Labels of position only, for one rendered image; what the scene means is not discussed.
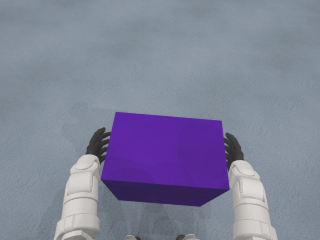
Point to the right robot forearm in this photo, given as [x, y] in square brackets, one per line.
[251, 212]

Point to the carton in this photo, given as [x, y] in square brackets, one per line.
[165, 159]

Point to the robot left hand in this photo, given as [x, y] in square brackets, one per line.
[96, 143]

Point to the robot right hand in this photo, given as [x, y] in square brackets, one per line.
[233, 149]

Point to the left robot forearm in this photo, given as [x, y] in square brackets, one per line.
[79, 219]

